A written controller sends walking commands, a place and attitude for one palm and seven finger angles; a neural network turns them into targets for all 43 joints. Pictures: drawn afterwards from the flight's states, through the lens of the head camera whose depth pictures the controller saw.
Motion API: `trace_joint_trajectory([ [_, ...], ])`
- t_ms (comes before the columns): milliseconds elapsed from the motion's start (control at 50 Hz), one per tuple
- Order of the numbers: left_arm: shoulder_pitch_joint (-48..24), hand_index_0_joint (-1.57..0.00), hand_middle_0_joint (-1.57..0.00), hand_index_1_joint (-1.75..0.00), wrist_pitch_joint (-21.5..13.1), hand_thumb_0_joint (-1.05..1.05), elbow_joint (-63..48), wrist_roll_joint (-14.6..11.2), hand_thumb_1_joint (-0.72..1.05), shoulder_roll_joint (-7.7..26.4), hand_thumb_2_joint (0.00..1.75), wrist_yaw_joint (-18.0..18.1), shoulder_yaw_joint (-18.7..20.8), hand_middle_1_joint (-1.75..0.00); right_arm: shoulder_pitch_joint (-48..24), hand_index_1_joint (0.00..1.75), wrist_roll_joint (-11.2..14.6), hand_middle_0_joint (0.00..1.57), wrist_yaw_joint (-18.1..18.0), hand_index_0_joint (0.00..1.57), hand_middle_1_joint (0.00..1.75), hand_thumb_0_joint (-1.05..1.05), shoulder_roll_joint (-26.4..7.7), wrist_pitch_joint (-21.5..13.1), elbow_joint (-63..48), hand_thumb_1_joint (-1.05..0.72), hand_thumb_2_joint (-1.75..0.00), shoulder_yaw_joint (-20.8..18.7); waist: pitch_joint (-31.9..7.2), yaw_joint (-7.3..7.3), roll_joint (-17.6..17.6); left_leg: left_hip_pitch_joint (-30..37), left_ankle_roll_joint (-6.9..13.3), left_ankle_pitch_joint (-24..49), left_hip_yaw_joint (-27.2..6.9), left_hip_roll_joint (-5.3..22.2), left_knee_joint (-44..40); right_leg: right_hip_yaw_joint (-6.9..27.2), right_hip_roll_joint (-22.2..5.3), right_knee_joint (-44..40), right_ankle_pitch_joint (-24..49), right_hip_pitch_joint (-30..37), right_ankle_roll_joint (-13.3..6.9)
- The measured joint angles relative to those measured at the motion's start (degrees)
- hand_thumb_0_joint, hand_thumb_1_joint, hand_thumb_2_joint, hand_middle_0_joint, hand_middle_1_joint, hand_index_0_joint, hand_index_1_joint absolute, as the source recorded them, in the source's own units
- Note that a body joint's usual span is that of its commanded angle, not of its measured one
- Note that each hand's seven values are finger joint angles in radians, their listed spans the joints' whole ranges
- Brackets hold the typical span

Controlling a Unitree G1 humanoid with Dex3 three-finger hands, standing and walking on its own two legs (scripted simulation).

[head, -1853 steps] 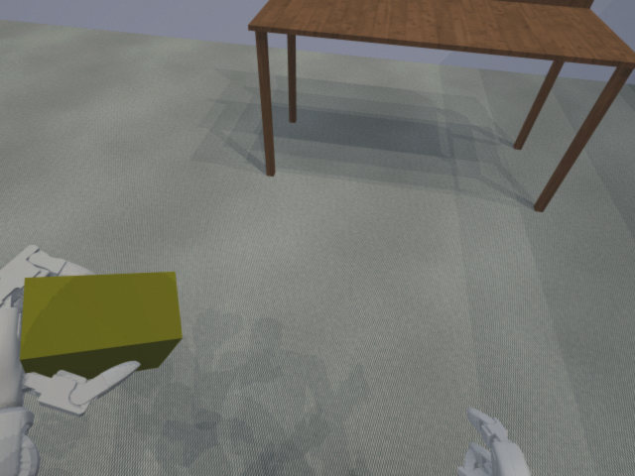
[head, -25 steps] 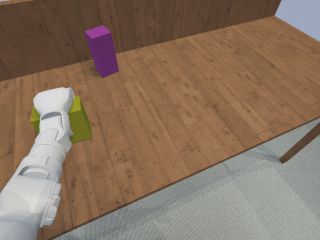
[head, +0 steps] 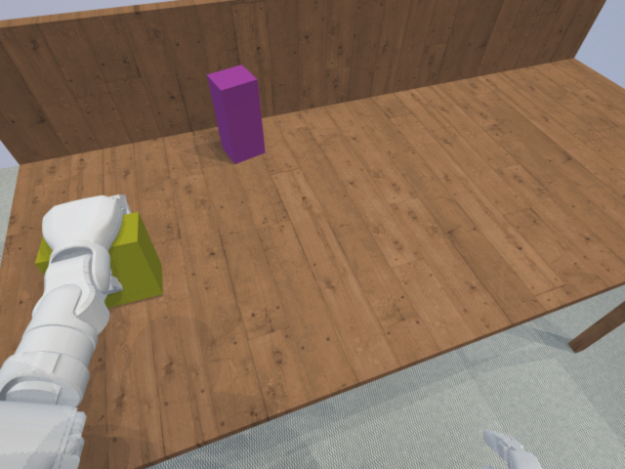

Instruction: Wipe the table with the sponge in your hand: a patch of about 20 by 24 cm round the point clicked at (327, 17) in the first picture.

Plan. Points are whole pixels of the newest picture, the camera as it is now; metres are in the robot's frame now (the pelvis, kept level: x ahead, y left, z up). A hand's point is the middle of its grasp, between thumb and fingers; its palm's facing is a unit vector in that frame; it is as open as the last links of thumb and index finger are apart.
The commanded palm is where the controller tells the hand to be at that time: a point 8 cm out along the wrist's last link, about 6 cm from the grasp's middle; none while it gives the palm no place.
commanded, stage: wipe back along the first lane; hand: left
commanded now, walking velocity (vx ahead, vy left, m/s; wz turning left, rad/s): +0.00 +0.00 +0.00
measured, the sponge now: (111, 272) +0.37 +0.33 +0.00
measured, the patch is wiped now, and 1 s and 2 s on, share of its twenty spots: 1.00 1.00 1.00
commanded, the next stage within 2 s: lift the sponge slowly off the table in 1.68 s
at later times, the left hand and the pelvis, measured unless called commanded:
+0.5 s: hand (96, 271) +0.34 +0.32 +0.04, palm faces -0.02 -0.03 -1.00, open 10.5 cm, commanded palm +0.30 +0.30 +0.08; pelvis +0.00 +0.01 +0.00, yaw +0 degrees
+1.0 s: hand (94, 308) +0.29 +0.30 +0.04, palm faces +0.00 -0.05 -1.00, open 10.5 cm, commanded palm +0.25 +0.28 +0.08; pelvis +0.00 +0.00 +0.00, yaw +0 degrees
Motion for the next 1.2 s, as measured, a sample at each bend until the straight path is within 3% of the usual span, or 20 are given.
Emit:
trace_joint_trajectory([
  [180, 2.7, -0.69, -0.66, -1.31, 0.6, 0.0, -4.4, -0.1, -0.52, -0.5, 1.03, 0.1, -0.8, -1.32, -0.6, 0.3, -0.3, 0.2, 0.5, 0.21, 0.3, 0.0, 0.6, 0.3, -0.7, -0.91, -0.9, 0.0, 0.1, 1.21, 0.4, -0.3, 0.2, -0.4, -0.5, -0.4, 0.5, -0.5, -0.3, 0.3, -0.5, 0.0, 0.2],
  [640, 15.6, -0.67, -0.64, -1.32, 6.8, 0.0, -19.4, -2.2, -0.51, -2.9, 1.03, 1.8, -3.1, -1.34, -1.0, 0.3, 0.0, 0.2, 1.0, 0.2, 0.3, 0.01, 0.1, 0.3, -1.3, -0.91, -0.9, 0.7, 0.1, 2.03, 1.5, 2.6, 0.3, -0.7, -0.1, -0.6, 0.3, -0.1, -0.5, 0.8, -1.1, 2.5, 0.3],
  [960, 22.9, -0.67, -0.64, -1.33, 9.4, 0.0, -27.7, -2.4, -0.5, -4.6, 1.03, 1.9, -4.3, -1.35, -4.1, 0.3, -0.3, 0.2, 0.7, 0.2, 0.3, 0.01, 0.4, -0.6, -2.3, -0.91, -0.9, 1.3, 0.8, 3.68, 1.9, 5.1, -0.1, -0.4, -0.2, -0.4, -0.7, -0.1, -0.4, 0.4, -1.0, 4.6, 0.0],
  [1200, 30.0, -0.66, -0.63, -1.33, 10.1, 0.0, -34.9, -3.0, -0.5, -4.9, 1.03, 1.9, -4.2, -1.35, -4.3, 0.3, -0.6, 0.2, 0.9, 0.2, 0.3, 0.01, 0.7, -1.3, -2.6, -0.91, -0.9, 1.7, 0.9, 4.02, 2.4, 6.4, -0.3, -0.7, 0.3, -0.1, -1.0, 0.5, 0.0, 0.6, -1.4, 5.5, -0.2],
])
